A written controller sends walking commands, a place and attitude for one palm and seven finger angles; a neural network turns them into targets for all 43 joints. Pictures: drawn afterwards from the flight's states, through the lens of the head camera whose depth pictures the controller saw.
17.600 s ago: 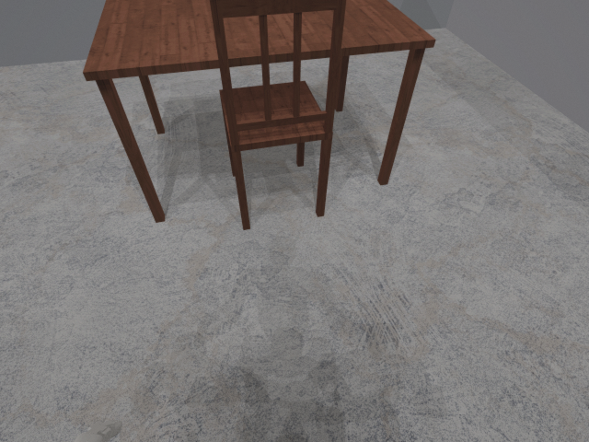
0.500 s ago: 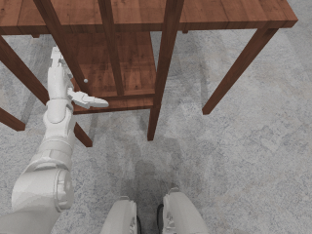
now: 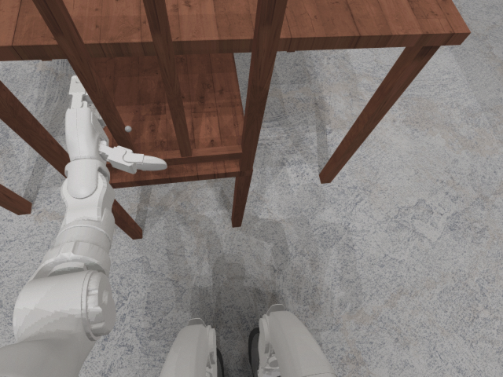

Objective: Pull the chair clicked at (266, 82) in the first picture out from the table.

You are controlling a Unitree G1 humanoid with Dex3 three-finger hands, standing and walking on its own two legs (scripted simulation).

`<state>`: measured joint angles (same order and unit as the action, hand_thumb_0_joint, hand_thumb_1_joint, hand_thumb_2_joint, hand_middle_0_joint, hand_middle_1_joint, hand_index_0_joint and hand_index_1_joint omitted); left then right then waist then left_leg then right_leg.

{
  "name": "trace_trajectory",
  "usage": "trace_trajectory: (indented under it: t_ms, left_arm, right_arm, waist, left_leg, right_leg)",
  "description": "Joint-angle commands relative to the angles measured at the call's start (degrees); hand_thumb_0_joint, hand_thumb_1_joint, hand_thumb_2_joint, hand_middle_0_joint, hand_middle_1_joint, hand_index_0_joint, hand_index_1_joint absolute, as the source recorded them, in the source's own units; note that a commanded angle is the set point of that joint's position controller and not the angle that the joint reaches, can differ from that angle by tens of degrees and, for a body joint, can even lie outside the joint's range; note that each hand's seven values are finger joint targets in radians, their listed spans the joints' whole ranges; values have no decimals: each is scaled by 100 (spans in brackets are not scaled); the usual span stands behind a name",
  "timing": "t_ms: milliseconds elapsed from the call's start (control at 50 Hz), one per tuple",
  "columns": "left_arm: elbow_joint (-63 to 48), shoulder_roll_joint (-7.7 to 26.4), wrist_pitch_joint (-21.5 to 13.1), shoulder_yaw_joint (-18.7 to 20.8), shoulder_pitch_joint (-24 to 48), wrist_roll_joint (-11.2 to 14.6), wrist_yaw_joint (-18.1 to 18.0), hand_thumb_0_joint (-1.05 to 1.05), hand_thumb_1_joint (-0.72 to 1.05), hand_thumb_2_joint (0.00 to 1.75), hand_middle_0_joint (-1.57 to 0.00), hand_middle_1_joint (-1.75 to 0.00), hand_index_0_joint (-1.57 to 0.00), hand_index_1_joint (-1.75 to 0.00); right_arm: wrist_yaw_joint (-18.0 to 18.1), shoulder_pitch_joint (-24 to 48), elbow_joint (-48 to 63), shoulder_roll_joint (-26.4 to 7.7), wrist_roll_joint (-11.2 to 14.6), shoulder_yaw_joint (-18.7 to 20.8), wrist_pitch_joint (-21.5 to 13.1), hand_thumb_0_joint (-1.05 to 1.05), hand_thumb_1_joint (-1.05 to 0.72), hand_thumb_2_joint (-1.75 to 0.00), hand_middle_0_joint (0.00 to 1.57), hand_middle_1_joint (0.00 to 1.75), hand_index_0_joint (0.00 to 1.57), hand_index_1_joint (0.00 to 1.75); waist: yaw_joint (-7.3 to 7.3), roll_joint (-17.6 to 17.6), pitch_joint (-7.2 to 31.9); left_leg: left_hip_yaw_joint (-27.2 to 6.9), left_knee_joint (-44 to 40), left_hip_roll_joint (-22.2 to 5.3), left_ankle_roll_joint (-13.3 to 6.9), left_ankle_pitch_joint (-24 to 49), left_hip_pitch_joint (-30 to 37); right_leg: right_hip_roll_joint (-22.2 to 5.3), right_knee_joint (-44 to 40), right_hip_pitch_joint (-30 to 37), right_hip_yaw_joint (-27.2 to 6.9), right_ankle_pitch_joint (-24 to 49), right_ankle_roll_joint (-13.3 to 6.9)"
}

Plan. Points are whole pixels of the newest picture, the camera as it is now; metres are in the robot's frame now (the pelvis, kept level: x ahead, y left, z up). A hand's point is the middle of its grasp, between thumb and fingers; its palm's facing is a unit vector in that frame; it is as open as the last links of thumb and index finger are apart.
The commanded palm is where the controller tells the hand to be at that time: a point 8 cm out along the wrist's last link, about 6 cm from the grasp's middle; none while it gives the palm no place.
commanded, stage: push the fingers through the gap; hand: left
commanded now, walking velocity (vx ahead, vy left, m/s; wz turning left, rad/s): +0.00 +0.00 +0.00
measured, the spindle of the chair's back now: (102, 101) +0.51 +0.19 +0.06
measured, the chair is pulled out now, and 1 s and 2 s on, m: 0.00 0.00 0.02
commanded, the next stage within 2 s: hook a spindle and tug to test in 0.08 s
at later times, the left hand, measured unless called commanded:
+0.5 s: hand (129, 129) +0.49 +0.16 +0.02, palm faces +0.09 -1.00 -0.02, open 15.8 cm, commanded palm +0.46 +0.20 +0.02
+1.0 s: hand (130, 127) +0.50 +0.16 +0.02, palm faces +0.09 -1.00 -0.01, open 6.4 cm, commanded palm +0.47 +0.19 +0.02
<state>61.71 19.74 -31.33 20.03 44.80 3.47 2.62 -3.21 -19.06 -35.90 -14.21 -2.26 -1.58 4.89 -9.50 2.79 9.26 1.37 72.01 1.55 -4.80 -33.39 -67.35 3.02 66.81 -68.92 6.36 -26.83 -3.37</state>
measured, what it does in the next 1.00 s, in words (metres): stands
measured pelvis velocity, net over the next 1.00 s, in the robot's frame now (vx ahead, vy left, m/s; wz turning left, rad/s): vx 0.00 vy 0.01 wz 0.00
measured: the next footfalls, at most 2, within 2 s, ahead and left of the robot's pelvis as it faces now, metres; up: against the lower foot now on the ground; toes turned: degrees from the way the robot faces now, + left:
none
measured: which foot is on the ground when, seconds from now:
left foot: down 0.00-1.00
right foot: down 0.00-1.00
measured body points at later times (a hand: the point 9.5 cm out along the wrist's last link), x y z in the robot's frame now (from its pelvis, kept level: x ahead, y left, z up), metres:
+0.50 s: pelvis -0.01 +0.00 +0.00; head +0.15 +0.02 +0.42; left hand +0.48 +0.21 +0.02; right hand +0.03 -0.26 -0.12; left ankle -0.01 +0.06 -0.63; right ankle +0.03 -0.09 -0.63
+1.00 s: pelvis +0.00 +0.01 +0.00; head +0.16 +0.03 +0.42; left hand +0.49 +0.21 +0.02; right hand +0.02 -0.25 -0.12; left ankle -0.01 +0.06 -0.63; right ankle +0.03 -0.09 -0.63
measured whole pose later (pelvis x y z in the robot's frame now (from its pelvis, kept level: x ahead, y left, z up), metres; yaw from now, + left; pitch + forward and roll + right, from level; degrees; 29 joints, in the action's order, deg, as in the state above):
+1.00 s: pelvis +0.00 +0.01 +0.00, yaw +0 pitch +29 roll -4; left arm 63.1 19.2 -31.7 18.1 46.7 3.2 0.8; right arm -3.3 -18.2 -36.3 -14.2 -2.5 -1.4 4.9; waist -9.7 3.3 9.2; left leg 1.0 73.1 1.9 -5.1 -33.5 -68.3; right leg 2.7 67.4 -69.5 6.7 -26.8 -2.8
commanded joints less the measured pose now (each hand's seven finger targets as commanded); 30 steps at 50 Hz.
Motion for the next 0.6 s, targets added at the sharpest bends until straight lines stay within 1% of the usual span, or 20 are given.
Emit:
trace_trajectory:
  t_ms: [0,40,60,100,120,140,160,200,220,240,260,280,320,360,380,460,500,520,560,580]
  left_arm:
    - [-1273,1051,-630,-73,2443,-24,-68,0,-50,30,-6,-8,-6,-8]
    - [-1093,1031,-610,-102,2348,-55,-69,0,-50,30,-6,-8,-6,-8]
    - [-986,830,-574,-263,2327,-61,-44,0,-50,30,-6,-8,-6,-8]
    - [-681,833,-502,-213,2310,-68,-63,0,-50,30,-6,-8,-6,-8]
    - [-620,895,-462,-182,2428,-51,-76,0,-50,30,-6,-8,-6,-8]
    - [-686,1222,-471,93,2415,-53,-99,0,-50,30,-6,-8,-6,-8]
    - [-841,1109,-504,-58,2502,-69,-87,0,-50,30,-6,-8,-6,-8]
    - [-955,880,-555,-199,2480,-52,-51,0,-50,30,-10,-19,-10,-19]
    - [-1013,1059,-577,-43,2451,-14,-45,0,-50,30,-11,-24,-11,-24]
    - [-999,1053,-572,-74,2401,-6,-16,0,-50,30,-13,-30,-13,-30]
    - [-1002,1127,-579,-17,2436,15,-11,0,-50,30,-15,-35,-15,-35]
    - [-911,1025,-562,-79,2421,38,13,0,-50,30,-17,-41,-17,-41]
    - [-888,1001,-538,-100,2445,47,42,0,-50,30,-20,-52,-20,-52]
    - [-814,1296,-501,110,2367,20,33,0,-50,30,-24,-63,-24,-63]
    - [-898,1289,-521,62,2558,7,30,0,-50,30,-25,-68,-25,-68]
    - [-979,1287,-559,116,2508,34,22,0,-50,30,-32,-90,-32,-90]
    - [-972,1287,-579,120,2419,62,44,0,-39,35,-36,-101,-36,-101]
    - [-909,1231,-551,91,2408,65,51,0,-33,37,-38,-107,-38,-107]
    - [-825,1147,-491,-9,2559,64,90,0,-22,42,-41,-118,-41,-118]
    - [-756,1194,-474,29,2470,63,109,0,-16,44,-43,-123,-43,-123]
  right_arm:
    - [55,-870,198,-1003,-34,367,-109,0,-90,-90,20,30,20,30]
    - [51,-858,175,-1019,-39,369,-92,0,-90,-90,20,30,20,30]
    - [43,-833,185,-1007,-31,366,-93,0,-90,-90,20,30,20,30]
    - [53,-852,174,-1031,-28,363,-79,0,-90,-90,20,30,20,30]
    - [60,-836,154,-1051,-28,358,-71,0,-90,-90,20,30,20,30]
    - [74,-857,189,-1078,-35,354,-69,0,-90,-90,20,30,20,30]
    - [72,-821,241,-1048,-36,345,-74,0,-90,-90,20,30,20,30]
    - [60,-788,267,-1007,-34,357,-94,0,-90,-90,20,30,20,30]
    - [66,-792,252,-1030,-42,360,-93,0,-90,-90,20,30,20,30]
    - [63,-775,272,-1021,-34,348,-94,0,-90,-90,20,30,20,30]
    - [75,-778,257,-1032,-32,346,-86,0,-90,-90,20,30,20,30]
    - [80,-783,272,-1018,-22,342,-100,0,-90,-90,20,30,20,30]
    - [81,-750,249,-1021,-14,336,-105,0,-90,-90,20,30,20,30]
    - [96,-760,264,-1050,-12,316,-95,0,-90,-90,20,30,20,30]
    - [107,-764,270,-1041,-15,313,-106,0,-90,-90,20,30,20,30]
    - [96,-745,267,-1033,-33,317,-136,0,-90,-90,20,30,20,30]
    - [97,-753,289,-1046,-21,316,-147,0,-90,-90,20,30,20,30]
    - [96,-752,281,-1039,-18,316,-146,0,-90,-90,20,30,20,30]
    - [99,-772,239,-1041,-16,309,-155,0,-90,-90,20,30,20,30]
    - [106,-808,249,-1048,-6,307,-160,0,-90,-90,20,30,20,30]
  waist:
    - [-135,620,2937]
    - [-132,636,2874]
    - [-173,603,2799]
    - [-191,520,2633]
    - [-260,388,2559]
    - [-148,366,2689]
    - [-169,467,2861]
    - [-143,632,3082]
    - [-119,514,3128]
    - [-108,540,3150]
    - [-135,347,3112]
    - [-177,304,3045]
    - [-169,441,2919]
    - [-114,343,2922]
    - [-158,457,2938]
    - [-116,521,3041]
    - [-90,515,3089]
    - [-133,362,3061]
    - [-224,353,2864]
    - [-194,318,2836]
  left_leg:
    - [-728,-717,-242,482,2951,2106]
    - [-732,-730,-240,497,2908,2108]
    - [-734,-735,-237,481,2811,2078]
    - [-766,-746,-231,469,2654,1956]
    - [-734,-730,-219,433,2491,1797]
    - [-697,-721,-190,408,2437,1694]
    - [-679,-714,-175,397,2479,1748]
    - [-707,-686,-188,440,2712,2005]
    - [-698,-668,-199,440,2763,1985]
    - [-644,-643,-176,406,2728,1884]
    - [-680,-659,-188,399,2680,1814]
    - [-667,-644,-181,365,2609,1737]
    - [-647,-668,-173,370,2495,1681]
    - [-597,-655,-158,339,2380,1481]
    - [-614,-649,-165,340,2349,1548]
    - [-622,-636,-171,370,2437,1674]
    - [-646,-656,-178,384,2531,1733]
    - [-634,-632,-175,354,2438,1608]
    - [-619,-634,-171,321,2228,1454]
    - [-624,-655,-172,323,2234,1469]
  right_leg:
    - [-70,-527,1710,-586,1866,158]
    - [-69,-530,1645,-568,1785,147]
    - [-74,-555,1578,-565,1708,152]
    - [-75,-544,1466,-540,1563,152]
    - [-74,-569,1496,-559,1513,164]
    - [-84,-553,1656,-594,1519,156]
    - [-87,-548,1742,-629,1601,158]
    - [-95,-515,1706,-614,1740,155]
    - [-88,-509,1808,-612,1812,155]
    - [-83,-528,1911,-664,1867,157]
    - [-81,-529,1984,-654,1874,162]
    - [-79,-535,1936,-670,1849,170]
    - [-89,-554,1883,-667,1737,168]
    - [-90,-558,2006,-710,1707,163]
    - [-93,-530,1904,-705,1655,158]
    - [-86,-541,1897,-689,1659,163]
    - [-82,-516,1919,-681,1727,154]
    - [-80,-530,1950,-690,1698,174]
    - [-88,-583,1893,-705,1559,181]
    - [-83,-568,1881,-694,1548,166]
